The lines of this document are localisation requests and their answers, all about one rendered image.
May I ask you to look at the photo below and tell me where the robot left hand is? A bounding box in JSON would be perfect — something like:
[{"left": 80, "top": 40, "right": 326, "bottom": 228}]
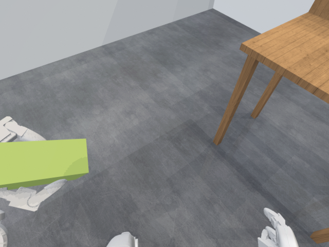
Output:
[{"left": 0, "top": 116, "right": 68, "bottom": 211}]

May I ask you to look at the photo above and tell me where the sponge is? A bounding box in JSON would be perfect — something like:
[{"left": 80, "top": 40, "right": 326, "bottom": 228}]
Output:
[{"left": 0, "top": 138, "right": 89, "bottom": 190}]

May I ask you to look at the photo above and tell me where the robot left thigh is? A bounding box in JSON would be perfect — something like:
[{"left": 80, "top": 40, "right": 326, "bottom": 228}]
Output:
[{"left": 106, "top": 234, "right": 139, "bottom": 247}]

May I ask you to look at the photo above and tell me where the robot right hand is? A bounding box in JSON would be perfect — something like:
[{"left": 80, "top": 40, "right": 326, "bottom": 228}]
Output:
[{"left": 258, "top": 208, "right": 299, "bottom": 247}]

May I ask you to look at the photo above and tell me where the table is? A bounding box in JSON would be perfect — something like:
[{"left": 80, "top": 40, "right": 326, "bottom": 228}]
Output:
[{"left": 213, "top": 0, "right": 329, "bottom": 244}]

